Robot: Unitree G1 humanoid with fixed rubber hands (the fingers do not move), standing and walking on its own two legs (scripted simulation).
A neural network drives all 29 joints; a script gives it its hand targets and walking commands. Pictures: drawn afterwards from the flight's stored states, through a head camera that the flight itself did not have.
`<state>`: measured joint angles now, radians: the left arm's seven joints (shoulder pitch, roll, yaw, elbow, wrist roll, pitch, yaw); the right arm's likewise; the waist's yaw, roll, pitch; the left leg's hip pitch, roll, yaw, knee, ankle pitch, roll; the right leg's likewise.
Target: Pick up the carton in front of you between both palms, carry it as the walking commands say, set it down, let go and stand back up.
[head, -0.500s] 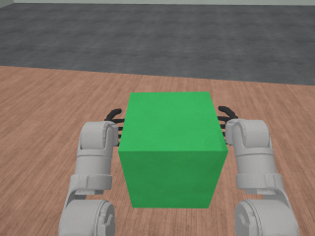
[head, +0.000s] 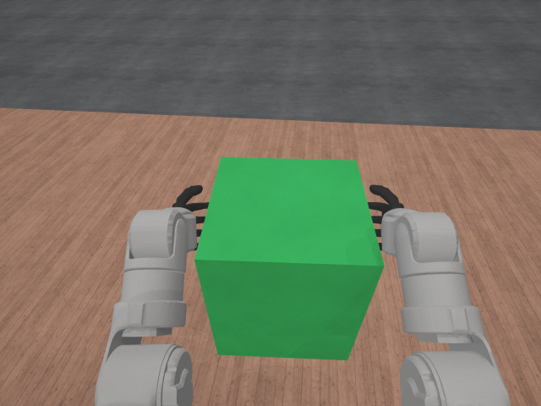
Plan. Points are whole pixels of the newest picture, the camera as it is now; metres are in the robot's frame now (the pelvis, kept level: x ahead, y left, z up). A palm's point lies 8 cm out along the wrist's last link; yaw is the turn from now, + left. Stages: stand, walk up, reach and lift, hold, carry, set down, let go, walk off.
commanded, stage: carry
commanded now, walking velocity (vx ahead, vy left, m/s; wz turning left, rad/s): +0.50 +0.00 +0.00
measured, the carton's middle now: (285, 260) +0.34 -0.01 +0.04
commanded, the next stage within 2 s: none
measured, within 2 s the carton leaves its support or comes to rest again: neither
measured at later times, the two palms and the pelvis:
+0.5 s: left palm (214, 153) +0.58 +0.12 +0.07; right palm (361, 139) +0.60 -0.18 +0.07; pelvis +0.24 -0.05 -0.02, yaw +0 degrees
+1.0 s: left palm (222, 88) +0.89 +0.13 +0.05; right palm (334, 84) +0.87 -0.17 +0.06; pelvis +0.52 +0.00 -0.04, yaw +0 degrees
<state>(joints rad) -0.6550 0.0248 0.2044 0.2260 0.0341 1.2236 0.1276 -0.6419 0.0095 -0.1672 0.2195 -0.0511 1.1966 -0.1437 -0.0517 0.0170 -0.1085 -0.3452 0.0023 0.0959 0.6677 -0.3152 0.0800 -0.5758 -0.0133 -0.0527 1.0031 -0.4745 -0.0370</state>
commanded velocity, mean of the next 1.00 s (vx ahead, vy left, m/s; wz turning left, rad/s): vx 0.42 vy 0.00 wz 0.00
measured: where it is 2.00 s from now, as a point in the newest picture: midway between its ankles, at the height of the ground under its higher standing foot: (272, 303)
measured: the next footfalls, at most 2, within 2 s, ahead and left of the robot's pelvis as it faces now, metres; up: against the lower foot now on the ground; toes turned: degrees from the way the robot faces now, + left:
right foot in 0.18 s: +0.22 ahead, -0.12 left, -0.03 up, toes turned -1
left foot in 0.68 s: +0.52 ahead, +0.04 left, -0.06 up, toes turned +3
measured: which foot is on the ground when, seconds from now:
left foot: down 0.00-0.18, up 0.20-0.66, down 0.68-1.00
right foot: up 0.00-0.16, down 0.18-0.68, up 0.70-1.00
